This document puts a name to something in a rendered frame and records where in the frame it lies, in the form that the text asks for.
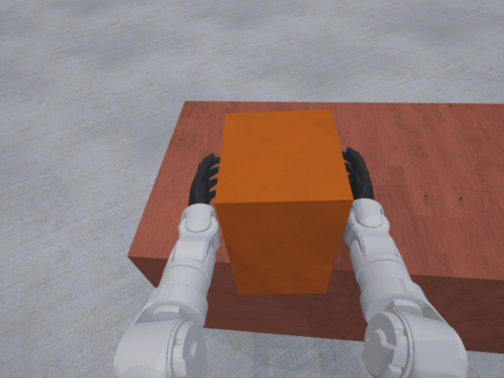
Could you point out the robot right hand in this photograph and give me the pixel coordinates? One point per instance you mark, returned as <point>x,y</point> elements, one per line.
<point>360,183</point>

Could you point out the robot left upper arm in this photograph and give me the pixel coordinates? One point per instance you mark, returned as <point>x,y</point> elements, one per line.
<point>162,349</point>

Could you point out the carton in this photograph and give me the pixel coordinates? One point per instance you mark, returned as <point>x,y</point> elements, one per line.
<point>283,199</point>

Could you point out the robot right forearm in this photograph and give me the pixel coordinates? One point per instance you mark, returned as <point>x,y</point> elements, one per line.
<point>378,266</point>

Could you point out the robot left hand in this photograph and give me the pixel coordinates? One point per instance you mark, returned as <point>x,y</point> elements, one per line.
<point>201,184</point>

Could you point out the pedestal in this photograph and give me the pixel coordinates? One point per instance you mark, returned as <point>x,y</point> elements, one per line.
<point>437,169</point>

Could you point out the robot right upper arm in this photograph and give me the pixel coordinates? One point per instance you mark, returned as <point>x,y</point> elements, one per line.
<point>404,345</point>

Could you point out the robot left forearm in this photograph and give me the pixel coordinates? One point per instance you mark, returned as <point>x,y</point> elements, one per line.
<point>187,276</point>

